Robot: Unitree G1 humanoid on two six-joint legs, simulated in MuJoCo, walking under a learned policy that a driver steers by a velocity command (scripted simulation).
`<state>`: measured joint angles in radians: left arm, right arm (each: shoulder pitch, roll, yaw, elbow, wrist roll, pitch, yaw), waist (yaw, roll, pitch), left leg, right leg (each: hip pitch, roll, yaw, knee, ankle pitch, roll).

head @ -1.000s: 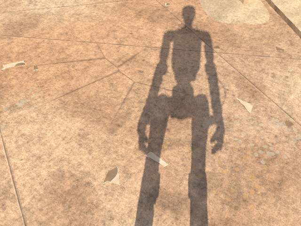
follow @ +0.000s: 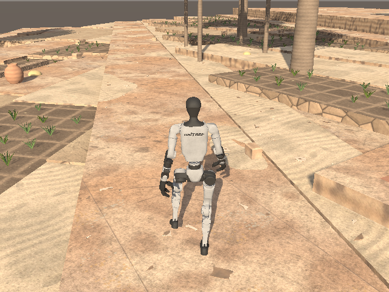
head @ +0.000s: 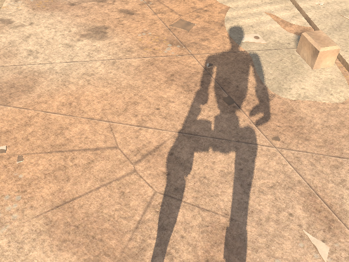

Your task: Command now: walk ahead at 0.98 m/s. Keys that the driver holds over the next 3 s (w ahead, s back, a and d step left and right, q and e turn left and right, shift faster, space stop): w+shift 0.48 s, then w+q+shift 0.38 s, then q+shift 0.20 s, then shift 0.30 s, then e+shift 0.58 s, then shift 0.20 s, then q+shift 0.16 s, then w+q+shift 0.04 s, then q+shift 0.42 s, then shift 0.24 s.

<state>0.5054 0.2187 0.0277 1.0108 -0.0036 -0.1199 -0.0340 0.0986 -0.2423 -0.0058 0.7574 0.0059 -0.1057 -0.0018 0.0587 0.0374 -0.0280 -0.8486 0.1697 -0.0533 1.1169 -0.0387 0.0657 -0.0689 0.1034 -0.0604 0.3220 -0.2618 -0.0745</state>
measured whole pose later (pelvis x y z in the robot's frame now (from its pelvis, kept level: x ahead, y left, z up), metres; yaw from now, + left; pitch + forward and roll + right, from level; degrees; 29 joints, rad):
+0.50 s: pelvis +0.46 +0.06 +0.00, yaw +0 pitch +0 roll +2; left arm 0.11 0.27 0.01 0.77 -0.01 -0.10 -0.01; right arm 0.50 -0.23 -0.03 0.95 0.00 -0.12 0.04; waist -0.07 -0.04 -0.01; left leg -0.06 -0.09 0.05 0.30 -0.24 0.07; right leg -0.79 -0.16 0.06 1.05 -0.05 -0.06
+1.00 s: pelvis +0.90 +0.04 +0.00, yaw +20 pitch -1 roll -4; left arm 0.35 0.30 0.08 0.93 0.01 -0.10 0.00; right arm 0.13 -0.33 -0.08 0.66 0.02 -0.03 0.01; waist 0.08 0.04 0.05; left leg -0.76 0.13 0.01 1.03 -0.10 0.05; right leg -0.03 0.00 -0.21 0.35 -0.29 0.02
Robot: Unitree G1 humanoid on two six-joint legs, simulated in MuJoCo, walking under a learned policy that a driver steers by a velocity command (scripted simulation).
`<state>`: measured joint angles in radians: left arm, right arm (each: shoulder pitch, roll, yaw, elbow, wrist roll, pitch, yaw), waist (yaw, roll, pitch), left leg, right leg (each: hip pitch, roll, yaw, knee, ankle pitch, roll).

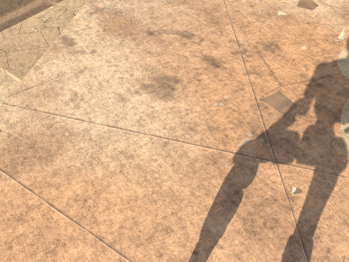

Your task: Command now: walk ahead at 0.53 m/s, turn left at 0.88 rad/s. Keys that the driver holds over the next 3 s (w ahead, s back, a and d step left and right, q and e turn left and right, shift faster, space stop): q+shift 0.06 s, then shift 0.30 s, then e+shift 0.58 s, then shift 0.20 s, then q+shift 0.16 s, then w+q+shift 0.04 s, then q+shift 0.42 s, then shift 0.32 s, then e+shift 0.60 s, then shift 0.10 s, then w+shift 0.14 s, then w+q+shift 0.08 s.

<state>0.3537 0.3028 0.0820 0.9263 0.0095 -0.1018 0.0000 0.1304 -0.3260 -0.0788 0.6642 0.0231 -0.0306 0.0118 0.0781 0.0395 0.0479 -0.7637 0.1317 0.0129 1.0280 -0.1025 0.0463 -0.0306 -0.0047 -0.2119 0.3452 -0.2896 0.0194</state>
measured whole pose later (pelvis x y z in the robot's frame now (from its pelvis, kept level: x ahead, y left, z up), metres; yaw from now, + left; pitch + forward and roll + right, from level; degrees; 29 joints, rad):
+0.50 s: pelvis +0.21 +0.01 +0.00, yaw +10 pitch +1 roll +0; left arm 0.16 0.28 0.05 0.82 -0.01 0.02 0.04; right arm 0.16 -0.21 -0.02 0.68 -0.04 -0.02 -0.01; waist 0.00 -0.05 0.03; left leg -0.35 -0.11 0.02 0.43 -0.11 0.11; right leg -0.53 -0.11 0.08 0.91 -0.28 0.08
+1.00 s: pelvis +0.24 -0.08 +0.01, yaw -14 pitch +4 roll +4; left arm 0.24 0.31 0.09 0.69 -0.02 0.02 0.03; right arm 0.05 -0.31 -0.10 0.70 -0.01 0.01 -0.05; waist 0.01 0.02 0.04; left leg -0.61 -0.04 -0.08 1.09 -0.34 -0.06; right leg -0.28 0.05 0.13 0.46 -0.23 -0.06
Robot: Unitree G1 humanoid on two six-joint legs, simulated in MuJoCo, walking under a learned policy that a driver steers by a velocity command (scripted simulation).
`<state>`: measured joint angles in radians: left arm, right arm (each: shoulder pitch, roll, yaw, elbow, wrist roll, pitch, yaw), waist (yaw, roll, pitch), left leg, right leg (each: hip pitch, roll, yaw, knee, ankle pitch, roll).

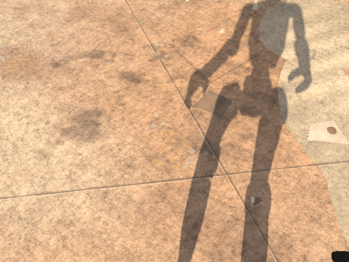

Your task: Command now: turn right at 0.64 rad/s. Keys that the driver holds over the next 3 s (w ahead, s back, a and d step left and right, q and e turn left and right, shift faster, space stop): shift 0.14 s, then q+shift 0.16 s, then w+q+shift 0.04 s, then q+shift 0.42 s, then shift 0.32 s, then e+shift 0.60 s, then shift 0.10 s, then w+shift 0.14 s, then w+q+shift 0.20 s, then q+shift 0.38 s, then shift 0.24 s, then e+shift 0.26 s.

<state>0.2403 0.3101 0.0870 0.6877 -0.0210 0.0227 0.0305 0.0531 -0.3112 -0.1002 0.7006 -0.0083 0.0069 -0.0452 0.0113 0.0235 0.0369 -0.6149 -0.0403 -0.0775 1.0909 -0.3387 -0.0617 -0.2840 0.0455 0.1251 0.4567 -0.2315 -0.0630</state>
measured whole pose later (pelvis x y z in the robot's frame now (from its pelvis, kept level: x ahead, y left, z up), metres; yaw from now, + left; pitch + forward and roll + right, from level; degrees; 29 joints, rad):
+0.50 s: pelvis +0.06 +0.04 -0.01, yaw +6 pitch +3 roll +0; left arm 0.12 0.29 0.07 0.64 0.01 -0.01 0.03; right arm 0.25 -0.29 -0.08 0.72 0.02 -0.03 0.01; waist -0.02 -0.03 0.03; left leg -0.29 -0.06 -0.10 0.55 -0.30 0.04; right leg -0.40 0.10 0.09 1.02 -0.56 0.02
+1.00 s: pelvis +0.12 +0.02 +0.00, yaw +28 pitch +2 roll +0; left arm 0.18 0.26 0.06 0.67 0.02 -0.01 0.02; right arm 0.15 -0.34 -0.08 0.63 0.01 0.05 -0.03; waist 0.03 0.03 0.05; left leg -0.47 -0.02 -0.10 1.02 -0.45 -0.09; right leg -0.27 0.01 0.01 0.43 -0.18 -0.03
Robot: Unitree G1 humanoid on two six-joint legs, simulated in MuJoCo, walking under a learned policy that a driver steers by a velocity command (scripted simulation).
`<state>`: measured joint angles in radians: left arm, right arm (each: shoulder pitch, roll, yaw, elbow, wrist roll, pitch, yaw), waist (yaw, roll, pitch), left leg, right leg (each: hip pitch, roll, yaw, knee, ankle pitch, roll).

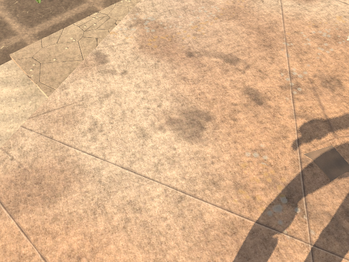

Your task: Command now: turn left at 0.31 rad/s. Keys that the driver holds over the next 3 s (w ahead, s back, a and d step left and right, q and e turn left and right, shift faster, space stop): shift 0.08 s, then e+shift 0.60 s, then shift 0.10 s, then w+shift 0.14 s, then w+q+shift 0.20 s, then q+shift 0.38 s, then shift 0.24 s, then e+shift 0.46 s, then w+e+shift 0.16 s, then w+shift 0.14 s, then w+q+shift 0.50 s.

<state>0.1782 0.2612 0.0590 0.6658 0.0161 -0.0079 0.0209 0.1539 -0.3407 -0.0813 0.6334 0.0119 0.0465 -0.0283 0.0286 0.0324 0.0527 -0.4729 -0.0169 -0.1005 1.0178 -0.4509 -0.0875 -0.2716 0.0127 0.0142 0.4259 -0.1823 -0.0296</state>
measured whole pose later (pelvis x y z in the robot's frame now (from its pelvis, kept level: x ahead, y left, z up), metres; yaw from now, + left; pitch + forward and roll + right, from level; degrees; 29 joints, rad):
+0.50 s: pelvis +0.02 +0.01 -0.01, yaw -14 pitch +2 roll +1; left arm 0.20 0.31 0.08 0.62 -0.03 0.08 -0.03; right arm 0.11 -0.29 -0.08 0.67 0.01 0.02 -0.03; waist 0.01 0.01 0.07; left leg -0.19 0.10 0.20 0.51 -0.33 -0.03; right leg -0.42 -0.06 -0.08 0.76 -0.36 0.05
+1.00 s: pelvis +0.07 -0.03 +0.00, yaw -32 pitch +2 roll +1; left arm 0.24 0.30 0.03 0.61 -0.01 -0.02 0.00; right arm 0.21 -0.31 -0.07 0.72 0.03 -0.06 0.02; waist 0.01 -0.01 -0.04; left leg -0.42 0.02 0.00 0.69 -0.27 -0.02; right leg -0.22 0.06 0.14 0.44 -0.27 -0.06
